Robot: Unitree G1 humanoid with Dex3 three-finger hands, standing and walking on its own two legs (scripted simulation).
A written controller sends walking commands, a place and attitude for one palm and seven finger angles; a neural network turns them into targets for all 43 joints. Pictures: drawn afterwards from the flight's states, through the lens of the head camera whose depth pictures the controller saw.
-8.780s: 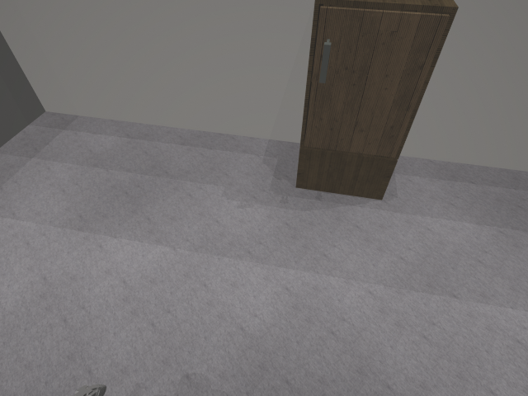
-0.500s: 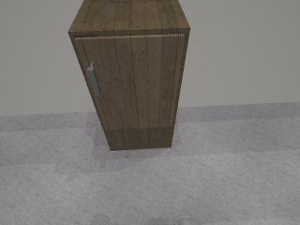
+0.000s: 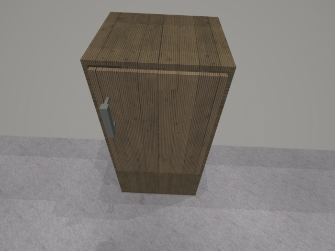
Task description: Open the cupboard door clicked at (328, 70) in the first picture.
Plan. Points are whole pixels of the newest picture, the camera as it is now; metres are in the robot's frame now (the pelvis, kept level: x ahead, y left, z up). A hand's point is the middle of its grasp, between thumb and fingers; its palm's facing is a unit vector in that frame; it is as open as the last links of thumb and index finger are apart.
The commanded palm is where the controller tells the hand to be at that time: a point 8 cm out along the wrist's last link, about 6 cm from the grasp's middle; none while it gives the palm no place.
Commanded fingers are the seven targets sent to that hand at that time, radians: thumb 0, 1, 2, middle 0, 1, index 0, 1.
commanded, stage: come to a stop and stand still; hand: left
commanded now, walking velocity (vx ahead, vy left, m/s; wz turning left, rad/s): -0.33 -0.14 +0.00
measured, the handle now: (109, 117) +0.53 +0.26 -0.03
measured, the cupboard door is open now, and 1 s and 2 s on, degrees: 0 0 0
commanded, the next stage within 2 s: look again from close up in 1.36 s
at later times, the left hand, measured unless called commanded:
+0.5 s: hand out of the picture +0.03 +0.15 -0.15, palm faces +0.01 -0.96 -0.28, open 7.4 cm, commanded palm none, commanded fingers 0.00 0.90 0.90 -0.20 -0.30 -0.20 -0.30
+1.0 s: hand out of the picture -0.01 +0.17 -0.17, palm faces +0.03 -0.98 -0.18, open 7.4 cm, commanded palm none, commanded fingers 0.00 0.90 0.90 -0.20 -0.30 -0.20 -0.30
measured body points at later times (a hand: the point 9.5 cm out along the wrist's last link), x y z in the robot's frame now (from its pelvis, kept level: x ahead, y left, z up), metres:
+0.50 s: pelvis -0.02 -0.04 +0.00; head -0.02 -0.08 +0.45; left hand +0.03 +0.20 -0.13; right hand +0.02 -0.29 -0.16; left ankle +0.03 +0.11 -0.70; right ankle -0.01 -0.14 -0.73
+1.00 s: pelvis -0.02 +0.00 +0.01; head -0.01 +0.01 +0.46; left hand -0.01 +0.22 -0.16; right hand -0.01 -0.23 -0.15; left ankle -0.06 +0.11 -0.73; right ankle -0.01 -0.14 -0.73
